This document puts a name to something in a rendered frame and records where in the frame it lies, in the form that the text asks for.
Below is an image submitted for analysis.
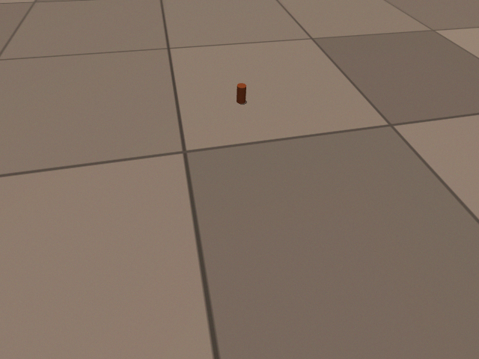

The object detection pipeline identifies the can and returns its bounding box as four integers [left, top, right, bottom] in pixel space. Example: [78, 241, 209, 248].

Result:
[237, 83, 246, 104]

